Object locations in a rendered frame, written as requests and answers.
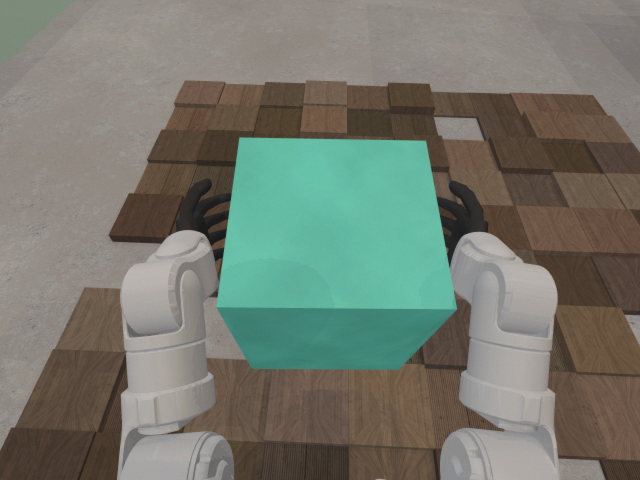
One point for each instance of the carton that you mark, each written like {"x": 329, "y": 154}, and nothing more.
{"x": 334, "y": 254}

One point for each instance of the left robot forearm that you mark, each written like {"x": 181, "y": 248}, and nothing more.
{"x": 164, "y": 331}

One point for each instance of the robot right hand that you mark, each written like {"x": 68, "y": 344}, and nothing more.
{"x": 468, "y": 220}

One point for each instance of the robot left hand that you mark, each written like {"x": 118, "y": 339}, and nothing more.
{"x": 192, "y": 212}

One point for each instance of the robot left upper arm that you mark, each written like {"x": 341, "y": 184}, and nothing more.
{"x": 183, "y": 456}

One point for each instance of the robot right upper arm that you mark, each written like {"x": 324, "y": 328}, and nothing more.
{"x": 478, "y": 454}

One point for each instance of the right robot forearm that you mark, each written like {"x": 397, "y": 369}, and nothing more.
{"x": 511, "y": 328}

